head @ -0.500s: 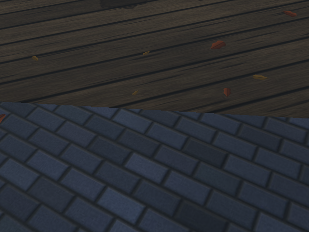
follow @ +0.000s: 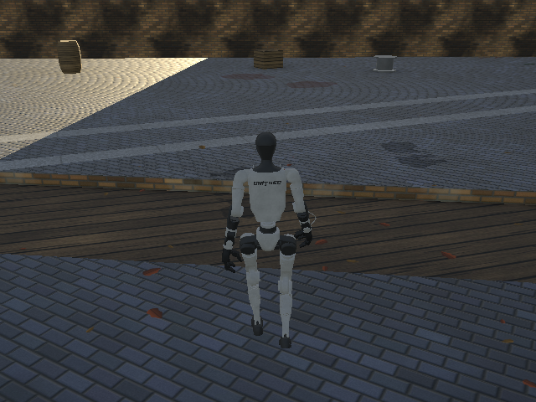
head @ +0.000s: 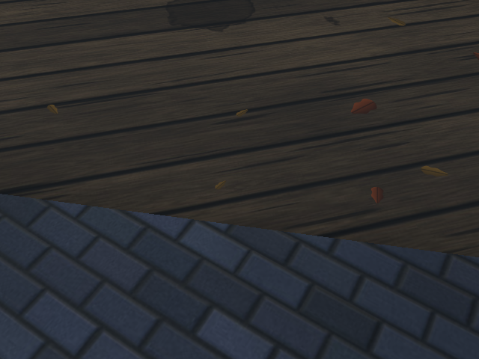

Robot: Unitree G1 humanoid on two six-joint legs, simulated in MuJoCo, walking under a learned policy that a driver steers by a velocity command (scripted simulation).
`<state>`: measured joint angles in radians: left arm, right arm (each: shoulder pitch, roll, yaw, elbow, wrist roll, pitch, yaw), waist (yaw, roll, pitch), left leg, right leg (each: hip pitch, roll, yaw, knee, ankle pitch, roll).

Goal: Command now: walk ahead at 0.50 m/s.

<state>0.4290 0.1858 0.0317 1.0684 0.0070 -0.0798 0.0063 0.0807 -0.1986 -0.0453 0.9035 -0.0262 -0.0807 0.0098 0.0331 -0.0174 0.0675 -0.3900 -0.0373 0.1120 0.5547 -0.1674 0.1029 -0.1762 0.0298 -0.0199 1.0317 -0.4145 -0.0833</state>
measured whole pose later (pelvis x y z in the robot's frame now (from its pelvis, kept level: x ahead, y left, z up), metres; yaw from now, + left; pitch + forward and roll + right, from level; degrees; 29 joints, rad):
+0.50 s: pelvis +0.26 -0.03 +0.00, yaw +0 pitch +0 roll +1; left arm 0.01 0.17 0.03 0.87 0.03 -0.07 -0.01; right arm 0.49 -0.17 -0.03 1.09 -0.02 -0.08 -0.02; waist -0.06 0.00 0.07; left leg 0.08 -0.04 0.08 0.44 -0.46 0.05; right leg -0.44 0.00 -0.10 0.52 -0.08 -0.11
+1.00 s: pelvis +0.47 -0.03 +0.00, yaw +0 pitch -1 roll -2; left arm 0.41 0.15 0.01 1.07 0.01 -0.06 0.03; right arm 0.14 -0.15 -0.02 0.96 -0.02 -0.05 -0.03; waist 0.04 0.02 0.06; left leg -0.37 0.00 0.07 0.51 -0.09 0.08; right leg -0.05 0.08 -0.10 0.46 -0.38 -0.07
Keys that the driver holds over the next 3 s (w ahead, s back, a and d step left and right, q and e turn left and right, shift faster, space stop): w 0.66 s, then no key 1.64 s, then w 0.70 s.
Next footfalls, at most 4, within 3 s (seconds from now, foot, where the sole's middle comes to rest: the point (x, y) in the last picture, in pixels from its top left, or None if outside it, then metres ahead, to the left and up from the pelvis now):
0.48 right None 0.42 -0.10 -0.76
0.98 left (235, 305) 0.61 0.05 -0.76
1.30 right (308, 338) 0.52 -0.15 -0.76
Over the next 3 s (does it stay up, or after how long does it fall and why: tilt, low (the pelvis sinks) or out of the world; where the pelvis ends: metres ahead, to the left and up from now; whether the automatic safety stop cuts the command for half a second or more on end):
stays up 0.76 -0.01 0.01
